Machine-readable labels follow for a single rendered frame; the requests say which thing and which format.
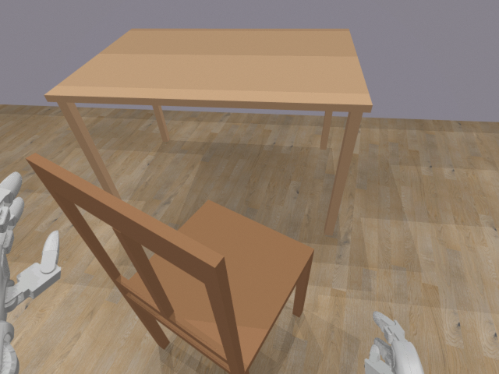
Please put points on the right robot hand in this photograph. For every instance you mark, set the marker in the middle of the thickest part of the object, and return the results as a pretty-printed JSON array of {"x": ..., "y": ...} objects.
[{"x": 400, "y": 358}]

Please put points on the table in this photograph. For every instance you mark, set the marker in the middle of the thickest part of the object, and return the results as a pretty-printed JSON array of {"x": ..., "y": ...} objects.
[{"x": 280, "y": 69}]

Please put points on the chair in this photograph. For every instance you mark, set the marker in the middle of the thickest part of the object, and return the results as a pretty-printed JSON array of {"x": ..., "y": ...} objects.
[{"x": 219, "y": 282}]

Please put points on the left robot forearm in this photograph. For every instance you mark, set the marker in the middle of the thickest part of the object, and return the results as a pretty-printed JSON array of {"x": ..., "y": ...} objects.
[{"x": 9, "y": 363}]

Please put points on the left robot hand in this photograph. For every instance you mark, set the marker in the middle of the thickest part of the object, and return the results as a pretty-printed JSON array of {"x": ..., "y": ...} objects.
[{"x": 36, "y": 278}]

